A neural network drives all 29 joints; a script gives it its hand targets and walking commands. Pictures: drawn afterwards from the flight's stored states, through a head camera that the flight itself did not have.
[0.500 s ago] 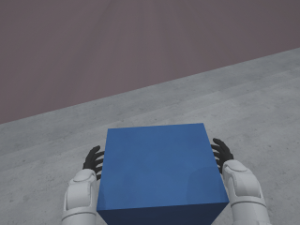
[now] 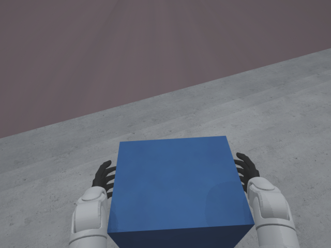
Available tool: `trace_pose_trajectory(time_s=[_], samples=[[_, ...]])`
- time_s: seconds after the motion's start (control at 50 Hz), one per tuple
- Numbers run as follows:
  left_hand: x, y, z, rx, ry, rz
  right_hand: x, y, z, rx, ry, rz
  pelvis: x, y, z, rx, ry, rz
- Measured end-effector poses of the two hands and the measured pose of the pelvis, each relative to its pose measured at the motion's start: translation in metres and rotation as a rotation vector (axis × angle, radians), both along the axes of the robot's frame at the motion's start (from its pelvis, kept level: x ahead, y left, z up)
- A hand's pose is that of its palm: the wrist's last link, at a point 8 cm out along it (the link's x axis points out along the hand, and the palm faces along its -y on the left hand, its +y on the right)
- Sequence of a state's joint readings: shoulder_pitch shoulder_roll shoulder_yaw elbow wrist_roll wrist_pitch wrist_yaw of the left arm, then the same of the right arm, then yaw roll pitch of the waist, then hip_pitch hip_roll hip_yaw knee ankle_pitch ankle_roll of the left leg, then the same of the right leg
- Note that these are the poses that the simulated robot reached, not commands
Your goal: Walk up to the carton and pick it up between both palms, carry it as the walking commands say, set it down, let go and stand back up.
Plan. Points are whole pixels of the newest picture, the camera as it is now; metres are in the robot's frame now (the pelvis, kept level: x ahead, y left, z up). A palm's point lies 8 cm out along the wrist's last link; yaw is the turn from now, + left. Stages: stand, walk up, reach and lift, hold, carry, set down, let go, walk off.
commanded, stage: reach and lift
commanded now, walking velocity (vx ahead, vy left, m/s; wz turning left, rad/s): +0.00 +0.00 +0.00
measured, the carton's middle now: (176, 199) +0.28 +0.00 -0.03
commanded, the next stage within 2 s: hold in 0.24 s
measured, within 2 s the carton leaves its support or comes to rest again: neither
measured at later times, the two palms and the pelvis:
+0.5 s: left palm (98, 197) +0.27 +0.18 +0.04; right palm (250, 186) +0.27 -0.18 +0.04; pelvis +0.00 +0.00 +0.00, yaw +0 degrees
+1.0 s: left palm (97, 197) +0.27 +0.19 +0.04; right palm (250, 188) +0.27 -0.18 +0.04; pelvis +0.00 +0.00 +0.00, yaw +0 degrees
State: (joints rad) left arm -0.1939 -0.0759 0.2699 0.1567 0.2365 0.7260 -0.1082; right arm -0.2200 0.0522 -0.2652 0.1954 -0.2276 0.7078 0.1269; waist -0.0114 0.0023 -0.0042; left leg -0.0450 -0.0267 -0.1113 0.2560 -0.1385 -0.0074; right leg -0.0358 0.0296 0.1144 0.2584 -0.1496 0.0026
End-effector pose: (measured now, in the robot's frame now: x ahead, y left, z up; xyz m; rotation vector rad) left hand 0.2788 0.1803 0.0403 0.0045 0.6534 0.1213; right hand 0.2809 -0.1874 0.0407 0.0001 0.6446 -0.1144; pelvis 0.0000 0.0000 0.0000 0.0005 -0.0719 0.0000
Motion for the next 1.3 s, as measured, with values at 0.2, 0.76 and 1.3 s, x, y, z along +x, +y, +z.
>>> trace_pose_trajectory(time_s=[0.2,0.76,1.3], samples=[[-0.007,0.002,-0.004,-0.004,0.000,0.006,-0.004,0.002,-0.002,-0.002,0.000,0.005,0.005,-0.002,0.000,-0.001,-0.003,0.005],[-0.012,0.007,-0.005,-0.008,-0.003,0.001,-0.012,0.007,-0.002,-0.008,-0.002,-0.005,0.000,0.003,0.000,0.000,-0.015,0.003],[-0.014,0.005,-0.005,-0.010,-0.003,0.003,-0.014,0.006,-0.003,-0.004,-0.003,-0.007,-0.001,0.003,0.000,0.001,-0.016,0.002]])
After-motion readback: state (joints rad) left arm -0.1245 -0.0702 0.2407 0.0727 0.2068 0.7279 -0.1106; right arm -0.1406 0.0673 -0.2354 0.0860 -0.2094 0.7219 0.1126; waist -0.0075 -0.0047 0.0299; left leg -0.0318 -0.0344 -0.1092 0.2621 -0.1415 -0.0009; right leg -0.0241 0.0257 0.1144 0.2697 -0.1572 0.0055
